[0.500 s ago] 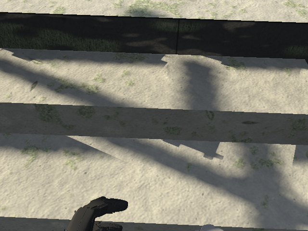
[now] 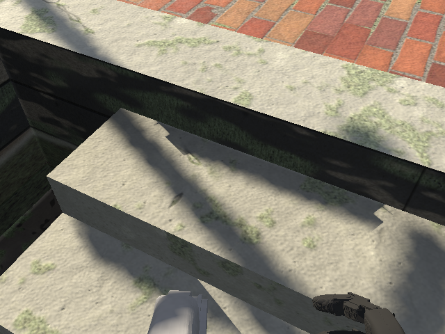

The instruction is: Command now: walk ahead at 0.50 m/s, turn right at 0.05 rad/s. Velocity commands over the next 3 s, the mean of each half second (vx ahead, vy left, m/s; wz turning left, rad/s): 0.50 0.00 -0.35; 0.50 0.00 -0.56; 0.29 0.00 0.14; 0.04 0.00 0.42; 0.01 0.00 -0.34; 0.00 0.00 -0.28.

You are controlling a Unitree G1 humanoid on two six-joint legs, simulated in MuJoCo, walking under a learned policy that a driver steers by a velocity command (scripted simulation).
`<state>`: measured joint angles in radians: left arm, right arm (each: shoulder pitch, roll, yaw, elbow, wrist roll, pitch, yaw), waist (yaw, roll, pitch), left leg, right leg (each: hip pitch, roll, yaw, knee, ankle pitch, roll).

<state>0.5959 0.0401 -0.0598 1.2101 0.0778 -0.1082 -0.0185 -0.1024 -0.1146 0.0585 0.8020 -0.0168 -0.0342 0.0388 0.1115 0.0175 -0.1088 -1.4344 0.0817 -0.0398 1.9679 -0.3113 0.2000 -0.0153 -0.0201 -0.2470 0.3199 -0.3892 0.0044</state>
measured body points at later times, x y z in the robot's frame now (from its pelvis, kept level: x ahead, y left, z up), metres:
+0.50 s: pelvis +0.32 +0.02 +0.17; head +0.32 +0.02 +0.62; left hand +0.56 +0.19 +0.06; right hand +0.21 -0.17 +0.01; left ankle +0.29 +0.14 -0.56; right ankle +0.34 -0.10 -0.28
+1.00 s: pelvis +0.60 -0.11 +0.32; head +0.59 -0.11 +0.77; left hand +0.65 +0.12 +0.16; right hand +0.64 -0.41 +0.22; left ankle +0.72 +0.01 -0.18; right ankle +0.56 -0.18 -0.39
